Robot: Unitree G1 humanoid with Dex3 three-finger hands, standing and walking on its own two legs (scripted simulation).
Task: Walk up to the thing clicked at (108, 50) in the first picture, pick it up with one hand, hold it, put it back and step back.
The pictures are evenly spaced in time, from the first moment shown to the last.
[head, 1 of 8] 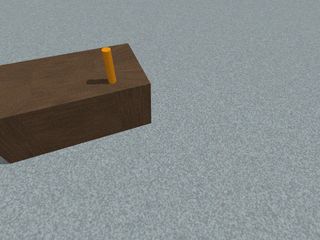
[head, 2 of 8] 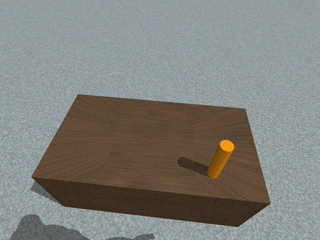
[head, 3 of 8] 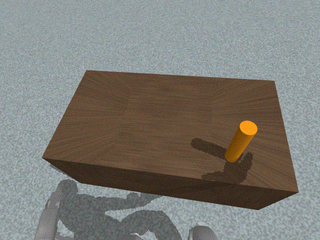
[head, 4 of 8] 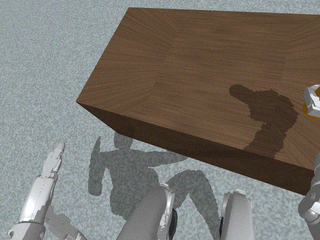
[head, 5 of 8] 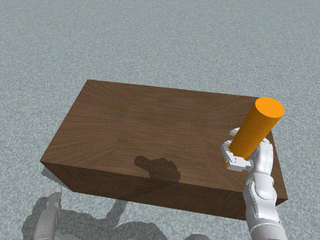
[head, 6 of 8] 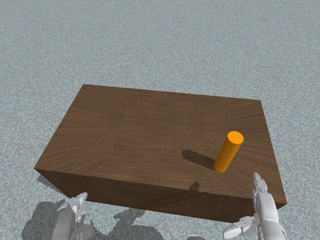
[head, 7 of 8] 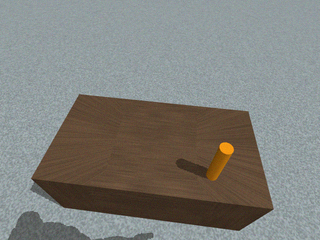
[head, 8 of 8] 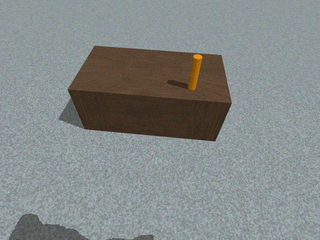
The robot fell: no
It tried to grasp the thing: yes
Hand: right
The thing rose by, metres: 0.30
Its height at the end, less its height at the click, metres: +0.00
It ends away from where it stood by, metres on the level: 0.02
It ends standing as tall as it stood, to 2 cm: yes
